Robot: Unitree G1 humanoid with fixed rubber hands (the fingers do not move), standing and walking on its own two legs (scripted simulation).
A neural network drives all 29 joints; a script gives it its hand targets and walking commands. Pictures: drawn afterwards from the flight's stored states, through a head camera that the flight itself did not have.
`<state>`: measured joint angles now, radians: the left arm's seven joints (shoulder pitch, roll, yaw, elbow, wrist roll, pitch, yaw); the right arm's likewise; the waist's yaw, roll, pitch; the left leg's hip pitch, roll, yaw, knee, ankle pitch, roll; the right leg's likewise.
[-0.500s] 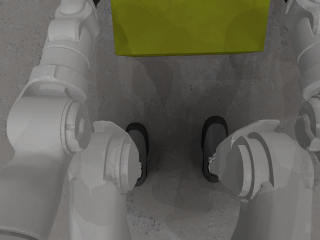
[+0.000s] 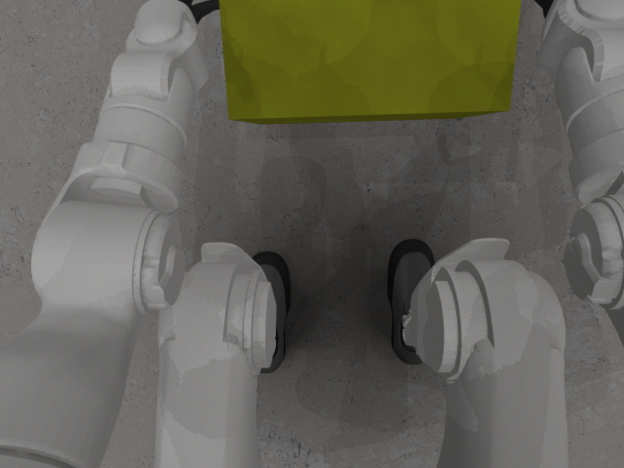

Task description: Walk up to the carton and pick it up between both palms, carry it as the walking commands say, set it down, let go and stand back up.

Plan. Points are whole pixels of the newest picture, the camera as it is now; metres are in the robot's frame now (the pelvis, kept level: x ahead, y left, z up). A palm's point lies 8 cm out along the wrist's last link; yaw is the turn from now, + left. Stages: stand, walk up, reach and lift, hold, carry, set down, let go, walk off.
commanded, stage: reach and lift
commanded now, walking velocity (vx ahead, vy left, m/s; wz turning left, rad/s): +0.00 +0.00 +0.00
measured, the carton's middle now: out of the picture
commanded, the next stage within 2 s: none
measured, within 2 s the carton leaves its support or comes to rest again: neither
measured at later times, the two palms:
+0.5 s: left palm out of the picture +0.55 +0.14 -0.10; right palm out of the picture +0.55 -0.22 -0.10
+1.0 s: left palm out of the picture +0.54 +0.14 -0.02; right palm out of the picture +0.53 -0.21 -0.02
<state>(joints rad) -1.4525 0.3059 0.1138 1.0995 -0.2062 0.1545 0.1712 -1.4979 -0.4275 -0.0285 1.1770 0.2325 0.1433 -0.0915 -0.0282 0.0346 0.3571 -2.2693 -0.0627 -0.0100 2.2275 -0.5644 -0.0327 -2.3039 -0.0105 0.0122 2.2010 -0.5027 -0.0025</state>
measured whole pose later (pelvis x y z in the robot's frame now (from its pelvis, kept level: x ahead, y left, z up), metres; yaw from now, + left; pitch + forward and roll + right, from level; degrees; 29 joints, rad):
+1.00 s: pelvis +0.01 +0.00 +0.07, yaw +0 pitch +48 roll +2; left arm -1.15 0.11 0.38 0.75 0.05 0.32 0.20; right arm -1.18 -0.21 -0.33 0.80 -0.06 0.34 -0.13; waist -0.02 0.02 -0.09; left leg -2.23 -0.10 -0.03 1.95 -0.55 -0.05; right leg -2.28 0.06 0.05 1.93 -0.49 0.03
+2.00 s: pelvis +0.03 +0.00 +0.19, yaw -1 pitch +43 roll +2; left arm -0.90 0.03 0.42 0.70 0.14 0.36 0.10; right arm -0.94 -0.10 -0.39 0.74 -0.15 0.37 -0.09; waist 0.00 0.00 -0.25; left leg -1.82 -0.10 -0.06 1.56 -0.50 -0.05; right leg -1.86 0.09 0.08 1.55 -0.44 0.03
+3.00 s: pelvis +0.08 -0.01 +0.34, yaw -2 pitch +31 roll +1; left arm -0.55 -0.06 0.44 0.57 0.23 0.37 -0.01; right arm -0.58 0.02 -0.39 0.61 -0.22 0.37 -0.01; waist 0.00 0.01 -0.26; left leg -1.15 -0.08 -0.10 0.99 -0.37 -0.03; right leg -1.18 0.08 0.10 0.98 -0.33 0.01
